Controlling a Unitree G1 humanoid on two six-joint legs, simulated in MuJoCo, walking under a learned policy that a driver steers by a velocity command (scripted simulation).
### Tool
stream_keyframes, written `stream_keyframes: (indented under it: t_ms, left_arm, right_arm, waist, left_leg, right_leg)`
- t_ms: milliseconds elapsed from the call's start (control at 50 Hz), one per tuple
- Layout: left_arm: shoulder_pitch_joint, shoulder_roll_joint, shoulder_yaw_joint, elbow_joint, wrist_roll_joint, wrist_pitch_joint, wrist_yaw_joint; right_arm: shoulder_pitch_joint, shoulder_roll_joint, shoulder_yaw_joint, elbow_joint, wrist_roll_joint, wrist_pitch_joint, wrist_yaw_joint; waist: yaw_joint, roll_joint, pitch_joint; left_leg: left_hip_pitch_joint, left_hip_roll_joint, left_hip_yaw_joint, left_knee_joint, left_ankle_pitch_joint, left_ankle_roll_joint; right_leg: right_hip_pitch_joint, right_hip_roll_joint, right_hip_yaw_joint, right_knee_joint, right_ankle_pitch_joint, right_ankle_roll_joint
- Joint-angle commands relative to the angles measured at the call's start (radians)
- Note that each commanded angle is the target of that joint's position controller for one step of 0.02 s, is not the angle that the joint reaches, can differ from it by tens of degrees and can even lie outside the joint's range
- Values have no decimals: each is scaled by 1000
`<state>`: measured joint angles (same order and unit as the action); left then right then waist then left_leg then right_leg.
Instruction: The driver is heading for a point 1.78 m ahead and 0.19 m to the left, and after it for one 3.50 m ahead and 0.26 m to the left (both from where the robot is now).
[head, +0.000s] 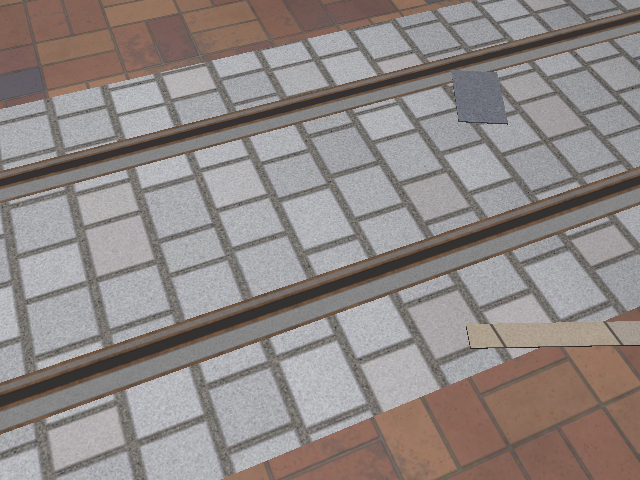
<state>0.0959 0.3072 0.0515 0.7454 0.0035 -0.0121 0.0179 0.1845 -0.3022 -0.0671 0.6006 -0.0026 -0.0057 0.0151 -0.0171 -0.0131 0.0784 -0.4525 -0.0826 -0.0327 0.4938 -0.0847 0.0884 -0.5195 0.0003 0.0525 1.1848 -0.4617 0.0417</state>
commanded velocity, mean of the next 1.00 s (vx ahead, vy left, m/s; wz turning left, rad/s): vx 0.02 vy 0.00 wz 0.30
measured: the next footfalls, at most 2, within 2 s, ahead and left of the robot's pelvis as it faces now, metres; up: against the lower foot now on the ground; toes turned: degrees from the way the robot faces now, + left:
right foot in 0.32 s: +0.13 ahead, -0.16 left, +0.00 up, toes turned +17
left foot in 0.66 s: +0.04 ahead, +0.09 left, +0.00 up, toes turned +14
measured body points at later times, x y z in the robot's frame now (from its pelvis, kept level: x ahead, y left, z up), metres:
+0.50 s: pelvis +0.05 -0.06 +0.01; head +0.09 -0.07 +0.46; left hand +0.09 +0.25 -0.08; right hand +0.29 -0.29 -0.09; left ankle +0.01 +0.08 -0.65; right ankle +0.09 -0.17 -0.73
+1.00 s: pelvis +0.04 -0.02 +0.01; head +0.05 -0.02 +0.46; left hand +0.05 +0.26 -0.12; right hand +0.26 -0.21 -0.09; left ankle +0.00 +0.08 -0.73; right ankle +0.09 -0.17 -0.73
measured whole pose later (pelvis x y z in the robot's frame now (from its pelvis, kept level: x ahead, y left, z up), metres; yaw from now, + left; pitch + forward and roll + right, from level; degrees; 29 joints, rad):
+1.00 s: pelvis +0.04 -0.02 +0.01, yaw +17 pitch -1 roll +0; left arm 0.20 0.27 0.04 0.87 0.01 0.00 0.02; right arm 0.20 -0.22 -0.02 0.68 -0.02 0.01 -0.01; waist 0.03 0.00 0.03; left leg -0.20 -0.03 -0.05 0.53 -0.31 0.02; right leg -0.21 -0.05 0.02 0.49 -0.26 0.06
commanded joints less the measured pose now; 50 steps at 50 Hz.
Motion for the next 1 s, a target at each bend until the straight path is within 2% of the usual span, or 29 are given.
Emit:
stream_keyframes:
  t_ms: [20, 80, 160, 240, 280, 300, 320, 340, 360, 380, 400, 420, 440, 480, 540, 580, 620, 640, 660, 680, 700, 720, 740, 780, 800, 840, 1000]
  left_arm:
    - [102, 79, 23, -30, 5, 9, 15]
    - [70, 70, 19, -33, 4, 14, 24]
    - [26, 73, 23, -46, -3, 12, 20]
    - [21, 83, 30, -52, -11, -12, 5]
    - [67, 85, 37, -40, -13, -23, -5]
    - [103, 100, 46, -28, -9, -26, -8]
    - [130, 165, 62, -29, 10, -23, -6]
    - [103, 240, 76, -25, 37, -11, -3]
    - [71, 180, 65, -56, 47, -15, -2]
    - [25, 136, 52, -73, 33, -15, 5]
    - [-6, 112, 45, -78, 15, -13, 7]
    - [-4, 100, 40, -76, -1, -12, 9]
    - [8, 93, 34, -71, -6, -8, 10]
    - [35, 89, 32, -61, 0, 2, 10]
    - [43, 100, 33, -53, 1, 13, 9]
    - [75, 129, 40, -41, -5, 19, 4]
    - [70, 128, 35, -34, -20, 20, 1]
    - [98, 112, 28, -21, -27, 14, 0]
    - [130, 93, 19, -12, -13, 0, -5]
    - [152, 58, 5, -22, 24, -20, -18]
    - [132, 25, -4, -18, 22, -26, -17]
    - [79, 66, 2, -12, 24, -25, -14]
    - [50, 72, 5, -8, 21, -22, -13]
    - [65, 72, 7, 4, 15, -7, -5]
    - [70, 68, 6, 9, 13, -6, -4]
    - [81, 61, 5, 28, 11, -5, -1]
    - [100, 60, 8, 94, 7, -3, 8]
  right_arm:
    - [-13, -154, -46, -85, -8, -4, -20]
    - [-3, -169, -54, -85, 2, 9, -41]
    - [-20, -165, -55, -97, 1, 29, -50]
    - [-9, -159, -55, -101, 2, 42, -45]
    - [-26, -155, -54, -106, 14, 49, -45]
    - [-26, -146, -51, -107, 22, 53, -47]
    - [8, -101, -38, -107, 18, 53, -47]
    - [-1, -94, -38, -141, 22, 44, -44]
    - [9, -174, -60, -125, -4, 29, -42]
    - [34, -195, -72, -94, 3, 29, -37]
    - [56, -172, -70, -63, 6, 38, -40]
    - [59, -144, -62, -53, 3, 45, -44]
    - [55, -111, -50, -49, 6, 51, -43]
    - [13, -74, -33, -62, 15, 51, -42]
    - [-40, -31, -9, -76, 9, 47, -36]
    - [-49, -46, -11, -73, 16, 45, -32]
    - [4, -51, -16, -40, 16, 43, -31]
    - [16, -57, -16, -30, 9, 42, -31]
    - [20, -91, -18, -40, 0, 41, -38]
    - [34, -167, -32, -47, -12, 46, -49]
    - [-17, -106, -15, -30, -23, 41, -38]
    - [-44, -51, -4, -45, -22, 32, -26]
    - [-30, -42, -1, -31, -28, 25, -23]
    - [-23, -67, -3, -21, -22, 11, -21]
    - [-15, -61, 0, -15, -20, 7, -23]
    - [-8, -44, 7, -9, -19, 5, -26]
    - [2, -35, 11, 23, -15, -1, -29]
  waist:
    - [46, 94, -218]
    - [29, 107, -243]
    - [9, 153, -206]
    - [-7, 187, -199]
    - [23, 188, -197]
    - [42, 171, -196]
    - [27, 40, -211]
    - [-15, -271, -133]
    - [9, -239, -141]
    - [-8, -155, -141]
    - [-20, -108, -129]
    - [-11, -103, -123]
    - [-4, -99, -118]
    - [15, -127, -121]
    - [41, -187, -146]
    - [61, -215, -147]
    - [31, -190, -138]
    - [26, -163, -130]
    - [36, -105, -160]
    - [72, 84, -214]
    - [81, 196, -207]
    - [49, 133, -166]
    - [32, 110, -148]
    - [35, 111, -93]
    - [39, 113, -83]
    - [38, 98, -74]
    - [38, 41, -72]
  left_leg:
    - [178, 238, -309, -168, 238, 171]
    - [188, 226, -330, -161, 114, 157]
    - [151, 197, -385, -177, -147, 125]
    - [203, 199, -465, -142, -117, 116]
    - [203, 178, -482, -102, -68, 93]
    - [164, 144, -463, -66, -93, 61]
    - [68, 77, -367, 79, -267, 6]
    - [-135, -92, -129, 266, -483, -56]
    - [-142, -44, -145, 515, -538, -104]
    - [-133, -32, -156, 617, -480, -119]
    - [-130, -28, -144, 661, -432, -138]
    - [-154, -27, -144, 702, -393, -153]
    - [-149, -27, -135, 713, -378, -164]
    - [-123, -13, -90, 613, -352, -178]
    - [18, 50, -25, 333, -363, -184]
    - [100, 56, 17, 191, -353, -179]
    - [213, 47, 42, -56, -172, -150]
    - [291, 52, 25, -181, -57, -123]
    - [412, 122, -62, -171, 73, -92]
    - [504, 255, -181, -78, 348, -39]
    - [353, 268, -185, -77, 213, 27]
    - [312, 214, -160, -90, 62, 15]
    - [291, 185, -141, -95, -7, -10]
    - [242, 168, -133, -101, -36, -29]
    - [228, 165, -129, -100, -40, -34]
    - [219, 158, -125, -97, -51, -37]
    - [215, 139, -112, -93, -60, -39]
  right_leg:
    - [1, -9, 24, -116, 58, 21]
    - [6, -1, 44, -227, 110, 43]
    - [39, 13, 56, -349, 150, 42]
    - [96, 32, 57, -499, 119, 17]
    - [187, 38, 38, -668, 183, -10]
    - [277, 9, 39, -784, 269, -32]
    - [381, -170, 177, -848, 298, -96]
    - [370, -337, 415, -904, 463, -249]
    - [324, -410, 485, -900, 545, -332]
    - [321, -361, 387, -868, 577, -306]
    - [329, -289, 289, -841, 582, -256]
    - [357, -263, 250, -828, 600, -239]
    - [362, -245, 212, -823, 651, -241]
    - [393, -210, 153, -823, 668, -243]
    - [411, -197, 115, -807, 661, -240]
    - [405, -216, 139, -800, 669, -252]
    - [379, -207, 138, -769, 652, -232]
    - [345, -193, 134, -765, 613, -197]
    - [276, -176, 122, -752, 522, -134]
    - [202, -99, 41, -666, 350, -71]
    - [265, -65, -13, -723, 207, -20]
    - [297, -57, -22, -718, 251, 9]
    - [297, -49, -31, -712, 286, 14]
    - [300, -51, -28, -714, 311, 10]
    - [304, -53, -25, -719, 315, 6]
    - [312, -53, -26, -722, 319, 4]
    - [334, -57, -24, -734, 334, 13]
